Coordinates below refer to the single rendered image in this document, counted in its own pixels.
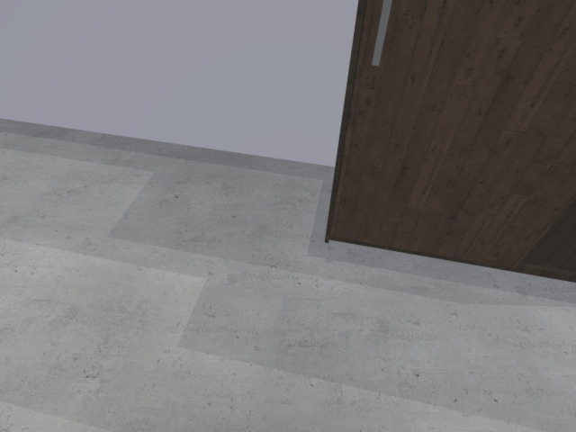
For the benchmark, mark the wardrobe door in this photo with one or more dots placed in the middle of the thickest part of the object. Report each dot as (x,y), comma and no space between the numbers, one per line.
(557,247)
(462,142)

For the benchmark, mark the handle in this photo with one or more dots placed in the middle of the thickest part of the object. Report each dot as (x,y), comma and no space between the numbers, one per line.
(386,7)

